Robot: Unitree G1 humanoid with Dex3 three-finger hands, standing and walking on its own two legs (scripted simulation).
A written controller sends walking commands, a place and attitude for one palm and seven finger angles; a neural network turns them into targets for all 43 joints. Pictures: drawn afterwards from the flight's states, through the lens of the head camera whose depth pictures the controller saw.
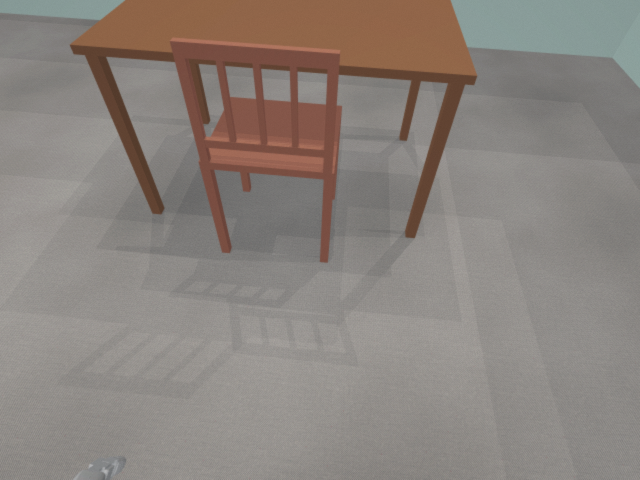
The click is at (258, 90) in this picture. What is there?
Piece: chair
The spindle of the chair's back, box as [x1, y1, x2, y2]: [252, 63, 267, 144]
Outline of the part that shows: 252,63 261,144 266,144 267,140 260,64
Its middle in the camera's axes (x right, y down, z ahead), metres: -0.17 -0.37 +1.07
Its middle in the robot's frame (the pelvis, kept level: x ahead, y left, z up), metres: +1.03 +0.22 -0.10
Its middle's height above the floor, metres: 0.67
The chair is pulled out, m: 0.00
